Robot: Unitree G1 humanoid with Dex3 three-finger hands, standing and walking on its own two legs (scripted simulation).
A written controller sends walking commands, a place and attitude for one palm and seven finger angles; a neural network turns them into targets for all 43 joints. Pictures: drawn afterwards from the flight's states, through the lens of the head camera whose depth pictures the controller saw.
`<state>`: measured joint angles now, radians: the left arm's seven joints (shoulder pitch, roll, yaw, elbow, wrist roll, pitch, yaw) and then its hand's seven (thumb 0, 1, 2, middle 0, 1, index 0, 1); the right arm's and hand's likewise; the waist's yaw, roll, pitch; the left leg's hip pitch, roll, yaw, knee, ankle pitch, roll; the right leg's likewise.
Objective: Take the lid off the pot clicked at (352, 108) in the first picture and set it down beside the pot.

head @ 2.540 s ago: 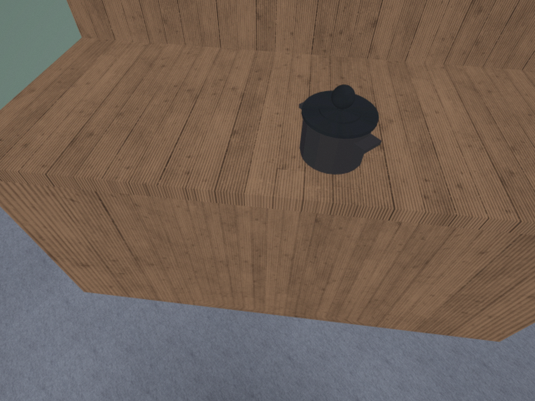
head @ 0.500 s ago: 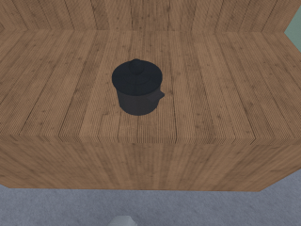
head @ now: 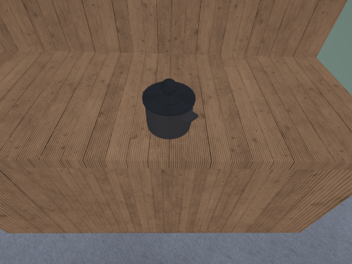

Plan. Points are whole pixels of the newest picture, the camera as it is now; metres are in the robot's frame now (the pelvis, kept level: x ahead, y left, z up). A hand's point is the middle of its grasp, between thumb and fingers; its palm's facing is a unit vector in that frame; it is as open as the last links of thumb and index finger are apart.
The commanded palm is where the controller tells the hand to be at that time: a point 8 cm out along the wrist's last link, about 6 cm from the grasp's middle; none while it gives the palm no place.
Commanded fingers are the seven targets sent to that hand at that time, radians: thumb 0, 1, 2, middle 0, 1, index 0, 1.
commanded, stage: come to a stop and stand still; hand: left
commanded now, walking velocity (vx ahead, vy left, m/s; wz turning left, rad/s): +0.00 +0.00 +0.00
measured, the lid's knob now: (169, 86) +0.56 +0.06 +0.11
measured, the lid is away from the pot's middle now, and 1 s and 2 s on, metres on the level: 0.00 0.00 0.00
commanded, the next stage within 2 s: look again from close up in 0.12 s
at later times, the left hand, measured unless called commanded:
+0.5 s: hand out of the picture +0.00 +0.19 -0.18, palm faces +0.05 -0.98 -0.21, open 7.3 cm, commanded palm none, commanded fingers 0.00 0.90 0.90 -0.20 -0.30 -0.20 -0.30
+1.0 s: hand out of the picture +0.01 +0.18 -0.18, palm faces +0.05 -0.98 -0.18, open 7.3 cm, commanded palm none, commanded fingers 0.00 0.90 0.90 -0.20 -0.30 -0.20 -0.30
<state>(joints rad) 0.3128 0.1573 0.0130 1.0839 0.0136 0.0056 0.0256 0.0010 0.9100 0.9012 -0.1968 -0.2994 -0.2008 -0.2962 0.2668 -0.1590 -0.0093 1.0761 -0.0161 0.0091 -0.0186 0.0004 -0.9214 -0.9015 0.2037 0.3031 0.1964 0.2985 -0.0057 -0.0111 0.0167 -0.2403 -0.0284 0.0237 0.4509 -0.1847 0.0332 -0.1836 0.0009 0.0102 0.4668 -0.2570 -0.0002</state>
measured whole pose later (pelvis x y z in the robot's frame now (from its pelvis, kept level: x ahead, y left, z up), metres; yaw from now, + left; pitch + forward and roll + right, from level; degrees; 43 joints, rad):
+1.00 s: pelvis +0.02 +0.01 +0.00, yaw +1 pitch -2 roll -1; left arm 0.33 0.17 -0.01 1.05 0.01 -0.01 0.04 0.00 0.91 0.90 -0.20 -0.30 -0.20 -0.30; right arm 0.24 -0.16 0.00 1.06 -0.01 -0.02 -0.02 0.00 -0.92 -0.90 0.20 0.30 0.20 0.30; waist 0.01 -0.03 0.03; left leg -0.24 -0.04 0.01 0.50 -0.24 0.05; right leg -0.16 -0.01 0.00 0.48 -0.30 0.01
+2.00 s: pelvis +0.06 -0.03 -0.01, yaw +0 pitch -1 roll +0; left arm 0.37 0.15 0.03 1.07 0.02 0.02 0.02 0.00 0.91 0.90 -0.20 -0.30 -0.20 -0.30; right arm 0.27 -0.11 -0.03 1.08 -0.02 -0.03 -0.05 0.00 -0.91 -0.90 0.20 0.30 0.20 0.30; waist 0.00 -0.07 0.04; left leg -0.24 0.03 0.02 0.61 -0.36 -0.01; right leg -0.24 0.04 -0.04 0.73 -0.47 -0.05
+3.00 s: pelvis +0.04 -0.05 -0.01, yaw +2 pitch -3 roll -2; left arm 0.31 0.20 0.01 0.93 0.02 0.01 0.05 0.00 0.91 0.90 -0.20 -0.30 -0.20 -0.30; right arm 0.29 -0.17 0.00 0.98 -0.03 0.02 0.00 0.00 -0.91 -0.90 0.20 0.30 0.20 0.30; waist -0.01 -0.01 0.01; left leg -0.33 -0.03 0.07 0.58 -0.21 0.08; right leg -0.26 0.00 -0.07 0.58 -0.29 -0.02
